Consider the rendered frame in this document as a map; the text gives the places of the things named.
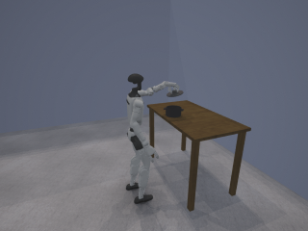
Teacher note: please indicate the robot right upper arm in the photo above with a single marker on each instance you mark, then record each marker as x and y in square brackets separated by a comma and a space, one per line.
[137, 106]

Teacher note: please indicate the robot left hand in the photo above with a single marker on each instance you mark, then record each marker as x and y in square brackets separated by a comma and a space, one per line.
[174, 85]

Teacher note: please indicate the left robot forearm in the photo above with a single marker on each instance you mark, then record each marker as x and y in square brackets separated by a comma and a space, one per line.
[161, 86]

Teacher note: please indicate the robot left upper arm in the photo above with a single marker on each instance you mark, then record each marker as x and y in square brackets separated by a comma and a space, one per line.
[148, 92]

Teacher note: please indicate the robot right hand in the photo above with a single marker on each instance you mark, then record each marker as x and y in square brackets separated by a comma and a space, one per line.
[150, 150]

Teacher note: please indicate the pot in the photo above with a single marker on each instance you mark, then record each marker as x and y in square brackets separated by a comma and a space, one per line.
[173, 110]

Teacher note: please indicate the left robot shin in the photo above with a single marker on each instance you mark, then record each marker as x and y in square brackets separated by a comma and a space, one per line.
[134, 170]

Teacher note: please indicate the right robot forearm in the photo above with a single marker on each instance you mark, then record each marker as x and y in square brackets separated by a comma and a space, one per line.
[139, 134]

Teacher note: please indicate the robot left thigh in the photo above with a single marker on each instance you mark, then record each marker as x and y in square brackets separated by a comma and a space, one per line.
[135, 160]

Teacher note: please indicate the table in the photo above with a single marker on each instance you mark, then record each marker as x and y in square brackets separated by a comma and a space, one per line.
[200, 124]

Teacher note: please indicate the lid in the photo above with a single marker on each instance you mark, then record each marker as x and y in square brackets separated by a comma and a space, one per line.
[175, 94]

